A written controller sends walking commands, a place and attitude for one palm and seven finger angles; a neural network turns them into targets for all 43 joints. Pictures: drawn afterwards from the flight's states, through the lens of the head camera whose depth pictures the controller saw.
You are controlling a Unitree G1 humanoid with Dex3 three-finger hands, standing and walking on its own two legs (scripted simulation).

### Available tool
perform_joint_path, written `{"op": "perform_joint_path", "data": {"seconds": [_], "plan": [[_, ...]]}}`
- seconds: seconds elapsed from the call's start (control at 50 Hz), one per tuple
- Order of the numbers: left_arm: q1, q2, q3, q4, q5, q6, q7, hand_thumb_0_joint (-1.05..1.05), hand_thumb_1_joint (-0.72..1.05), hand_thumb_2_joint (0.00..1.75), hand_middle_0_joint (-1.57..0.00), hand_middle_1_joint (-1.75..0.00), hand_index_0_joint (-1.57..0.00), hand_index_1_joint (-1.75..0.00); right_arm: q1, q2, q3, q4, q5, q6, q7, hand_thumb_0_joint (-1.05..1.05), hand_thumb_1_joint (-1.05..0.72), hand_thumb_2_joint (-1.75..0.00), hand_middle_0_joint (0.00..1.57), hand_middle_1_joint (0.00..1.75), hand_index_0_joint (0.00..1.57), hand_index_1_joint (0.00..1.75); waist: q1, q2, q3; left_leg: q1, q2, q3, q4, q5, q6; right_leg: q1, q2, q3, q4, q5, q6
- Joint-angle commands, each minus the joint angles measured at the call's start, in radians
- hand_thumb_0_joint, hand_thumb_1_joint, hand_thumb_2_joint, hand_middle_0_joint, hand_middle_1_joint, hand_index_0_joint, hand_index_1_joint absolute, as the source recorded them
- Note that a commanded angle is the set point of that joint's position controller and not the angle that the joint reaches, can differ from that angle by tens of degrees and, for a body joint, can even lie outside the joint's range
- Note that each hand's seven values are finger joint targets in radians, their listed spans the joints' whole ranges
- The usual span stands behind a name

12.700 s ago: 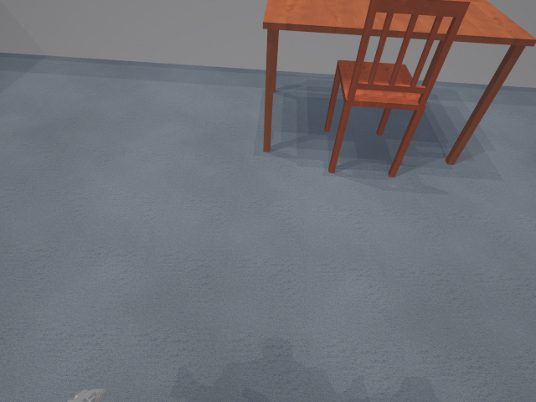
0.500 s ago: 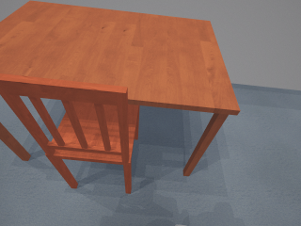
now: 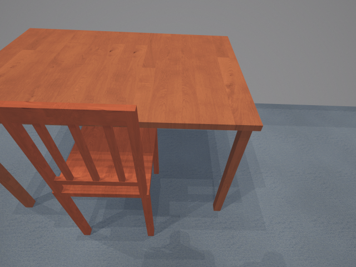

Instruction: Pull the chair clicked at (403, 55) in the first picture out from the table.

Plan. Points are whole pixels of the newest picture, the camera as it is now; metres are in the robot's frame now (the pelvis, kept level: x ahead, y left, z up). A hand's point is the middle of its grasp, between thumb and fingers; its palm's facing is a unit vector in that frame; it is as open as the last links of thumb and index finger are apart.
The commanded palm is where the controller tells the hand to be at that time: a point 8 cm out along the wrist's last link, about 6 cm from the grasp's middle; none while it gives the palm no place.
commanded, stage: come to a stop and stand still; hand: left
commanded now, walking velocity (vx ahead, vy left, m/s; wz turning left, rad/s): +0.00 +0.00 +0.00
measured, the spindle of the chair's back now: (85, 154) +0.46 +0.31 -0.08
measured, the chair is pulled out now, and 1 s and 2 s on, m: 0.00 0.00 0.00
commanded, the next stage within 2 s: look again from close up in 0.18 s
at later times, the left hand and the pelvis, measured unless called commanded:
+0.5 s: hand out of the picture -0.02 +0.16 -0.19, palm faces +0.04 -0.99 -0.16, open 7.4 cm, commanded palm none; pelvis +0.01 +0.01 -0.01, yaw +0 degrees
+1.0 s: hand out of the picture -0.03 +0.22 -0.19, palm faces +0.03 -0.98 -0.19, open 7.4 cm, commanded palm none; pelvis -0.01 +0.04 -0.01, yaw +0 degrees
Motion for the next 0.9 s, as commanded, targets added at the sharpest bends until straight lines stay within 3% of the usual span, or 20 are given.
{"op": "perform_joint_path", "data": {"seconds": [0.0,0.14,0.24,0.26,0.28,0.3,0.32,0.34,0.36,0.38,0.42,0.46,0.48,0.52,0.6,0.74,0.88], "plan": [[0.083,0.093,0.013,-0.020,0.001,-0.009,0.008,0.00,0.90,0.90,-0.20,-0.30,-0.20,-0.30,0.030,-0.063,-0.010,-0.020,-0.006,-0.009,-0.009,0.00,-0.90,-0.90,0.20,0.30,0.20,0.30,0.013,0.050,0.173,0.048,0.099,-0.158,-0.091,-0.211,-0.024,-0.288,-0.131,0.138,-0.188,-0.180,-0.012],[0.119,0.066,0.013,-0.009,0.000,-0.015,0.006,0.00,0.90,0.90,-0.20,-0.30,-0.20,-0.30,0.062,-0.051,-0.012,-0.012,-0.007,-0.018,-0.015,0.00,-0.90,-0.90,0.20,0.30,0.20,0.30,0.017,0.043,0.100,0.060,0.108,-0.163,-0.092,-0.199,-0.024,-0.252,-0.117,0.130,-0.156,-0.124,-0.014],[0.137,0.045,0.009,0.001,0.000,-0.021,0.009,0.00,0.90,0.90,-0.20,-0.30,-0.20,-0.30,0.069,-0.041,-0.010,-0.004,-0.003,-0.028,-0.018,0.00,-0.90,-0.90,0.20,0.30,0.20,0.30,0.018,0.020,0.088,0.078,0.116,-0.156,-0.082,-0.137,-0.019,-0.234,-0.116,0.126,-0.145,-0.045,-0.011],[0.151,0.072,-0.011,-0.003,0.028,-0.054,0.037,0.00,0.90,0.90,-0.20,-0.30,-0.20,-0.30,-0.057,-0.078,0.003,-0.088,-0.008,-0.046,0.000,0.00,-0.90,-0.90,0.20,0.30,0.20,0.30,0.059,0.026,0.188,-0.068,0.080,-0.119,0.156,-0.100,-0.040,-0.260,-0.150,0.205,-0.188,0.181,-0.005],[0.121,0.110,0.002,-0.038,0.024,-0.064,0.036,0.00,0.90,0.90,-0.20,-0.30,-0.20,-0.30,-0.030,-0.057,0.003,-0.133,-0.007,-0.045,0.004,0.00,-0.90,-0.90,0.20,0.30,0.20,0.30,-0.006,0.016,0.155,-0.040,0.079,-0.114,0.175,-0.112,-0.044,-0.258,-0.225,0.219,-0.188,0.353,-0.009],[0.094,0.099,0.004,-0.061,0.018,-0.063,0.032,0.00,0.90,0.90,-0.20,-0.30,-0.20,-0.30,0.047,-0.017,0.001,-0.108,-0.013,-0.047,0.002,0.00,-0.90,-0.90,0.20,0.30,0.20,0.30,-0.023,0.004,0.077,-0.002,0.080,-0.113,0.154,-0.101,-0.019,-0.203,-0.211,0.166,-0.123,0.343,-0.022],[0.108,0.079,-0.002,-0.054,0.009,-0.069,0.032,0.00,0.90,0.90,-0.20,-0.30,-0.20,-0.30,0.061,-0.025,0.004,-0.101,-0.011,-0.051,-0.001,0.00,-0.90,-0.90,0.20,0.30,0.20,0.30,-0.014,-0.062,-0.007,0.012,0.077,-0.120,0.147,-0.032,-0.010,-0.141,-0.176,0.151,-0.084,0.394,-0.032],[0.100,0.074,-0.001,-0.061,0.003,-0.069,0.033,0.00,0.90,0.90,-0.20,-0.30,-0.20,-0.30,0.067,-0.042,0.002,-0.111,-0.008,-0.053,-0.003,0.00,-0.90,-0.90,0.20,0.30,0.20,0.30,-0.016,-0.105,-0.045,0.017,0.078,-0.125,0.140,-0.006,-0.005,-0.107,-0.158,0.133,-0.062,0.385,-0.036],[0.097,0.067,0.001,-0.071,0.001,-0.064,0.033,0.00,0.90,0.90,-0.20,-0.30,-0.20,-0.30,0.064,-0.053,-0.001,-0.118,-0.007,-0.054,-0.006,0.00,-0.90,-0.90,0.20,0.30,0.20,0.30,-0.013,-0.099,-0.051,0.027,0.084,-0.131,0.131,0.001,0.001,-0.118,-0.147,0.131,-0.048,0.320,-0.041],[0.099,0.065,0.001,-0.080,0.006,-0.056,0.033,0.00,0.90,0.90,-0.20,-0.30,-0.20,-0.30,0.060,-0.059,-0.001,-0.119,-0.010,-0.058,-0.006,0.00,-0.90,-0.90,0.20,0.30,0.20,0.30,-0.004,-0.001,-0.019,0.020,0.092,-0.132,0.120,0.040,0.006,-0.133,-0.132,0.117,-0.029,0.275,-0.043],[0.120,0.069,0.003,-0.078,0.006,-0.046,0.030,0.00,0.90,0.90,-0.20,-0.30,-0.20,-0.30,0.037,-0.066,-0.001,-0.119,-0.008,-0.053,-0.010,0.00,-0.90,-0.90,0.20,0.30,0.20,0.30,0.008,0.047,0.042,-0.009,0.103,-0.160,0.100,0.004,0.018,-0.182,-0.111,0.121,-0.026,0.146,-0.043],[0.126,0.076,0.002,-0.081,0.008,-0.042,0.027,0.00,0.90,0.90,-0.20,-0.30,-0.20,-0.30,0.023,-0.072,-0.004,-0.128,-0.007,-0.048,-0.009,0.00,-0.90,-0.90,0.20,0.30,0.20,0.30,0.014,0.013,0.084,-0.044,0.102,-0.172,0.079,-0.044,0.021,-0.206,-0.102,0.126,-0.035,0.085,-0.043],[0.127,0.077,0.004,-0.086,0.012,-0.040,0.027,0.00,0.90,0.90,-0.20,-0.30,-0.20,-0.30,0.028,-0.074,-0.002,-0.132,-0.009,-0.051,-0.008,0.00,-0.90,-0.90,0.20,0.30,0.20,0.30,0.017,0.021,0.076,-0.040,0.104,-0.171,0.080,-0.002,0.023,-0.187,-0.101,0.117,-0.025,0.114,-0.042],[0.122,0.084,0.004,-0.094,0.010,-0.035,0.026,0.00,0.90,0.90,-0.20,-0.30,-0.20,-0.30,0.020,-0.091,-0.005,-0.133,-0.007,-0.049,-0.009,0.00,-0.90,-0.90,0.20,0.30,0.20,0.30,0.017,0.001,0.091,-0.046,0.109,-0.182,0.063,-0.047,0.026,-0.206,-0.094,0.112,-0.023,0.059,-0.039],[0.121,0.103,0.010,-0.110,0.012,-0.029,0.024,0.00,0.90,0.90,-0.20,-0.30,-0.20,-0.30,-0.007,-0.116,-0.010,-0.146,-0.008,-0.052,-0.009,0.00,-0.90,-0.90,0.20,0.30,0.20,0.30,0.027,0.045,0.055,-0.037,0.122,-0.208,0.030,-0.063,0.034,-0.179,-0.086,0.103,-0.010,0.048,-0.032],[0.107,0.141,0.018,-0.132,0.015,-0.021,0.014,0.00,0.90,0.90,-0.20,-0.30,-0.20,-0.30,-0.057,-0.164,-0.024,-0.169,-0.007,-0.045,-0.004,0.00,-0.90,-0.90,0.20,0.30,0.20,0.30,0.034,0.065,0.052,-0.053,0.133,-0.245,-0.062,-0.265,0.032,-0.180,-0.081,0.085,-0.018,-0.014,-0.026],[0.112,0.167,0.019,-0.131,0.018,-0.025,0.008,0.00,0.90,0.90,-0.20,-0.30,-0.20,-0.30,-0.075,-0.185,-0.029,-0.164,-0.003,-0.046,0.001,0.00,-0.90,-0.90,0.20,0.30,0.20,0.30,0.034,0.043,0.021,-0.013,0.131,-0.246,-0.083,-0.262,0.030,-0.178,-0.092,0.081,-0.040,-0.005,-0.022]]}}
